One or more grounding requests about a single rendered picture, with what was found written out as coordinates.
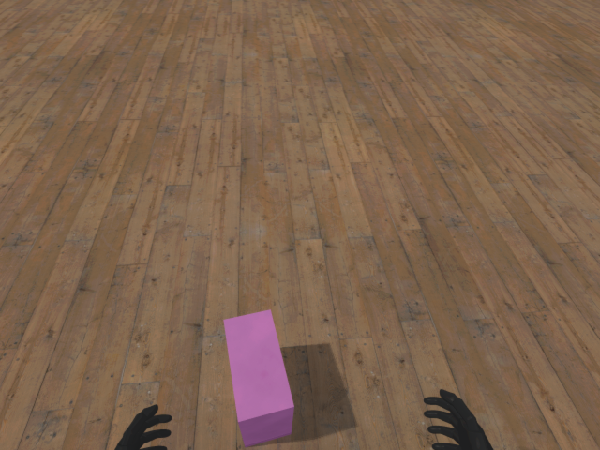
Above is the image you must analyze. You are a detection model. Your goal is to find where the left robot hand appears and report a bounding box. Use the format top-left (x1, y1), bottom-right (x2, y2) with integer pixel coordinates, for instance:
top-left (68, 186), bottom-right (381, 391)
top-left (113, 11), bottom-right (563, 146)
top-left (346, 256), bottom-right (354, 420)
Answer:
top-left (114, 404), bottom-right (172, 450)

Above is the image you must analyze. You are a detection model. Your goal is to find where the right robot hand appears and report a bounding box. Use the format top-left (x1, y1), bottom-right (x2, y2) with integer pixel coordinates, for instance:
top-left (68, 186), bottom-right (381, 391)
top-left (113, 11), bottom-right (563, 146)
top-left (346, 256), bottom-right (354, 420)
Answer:
top-left (424, 389), bottom-right (493, 450)

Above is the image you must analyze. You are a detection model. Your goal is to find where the carton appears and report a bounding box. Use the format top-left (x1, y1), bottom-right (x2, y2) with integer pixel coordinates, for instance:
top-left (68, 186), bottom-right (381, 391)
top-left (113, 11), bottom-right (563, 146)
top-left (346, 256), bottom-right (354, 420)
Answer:
top-left (223, 309), bottom-right (294, 447)

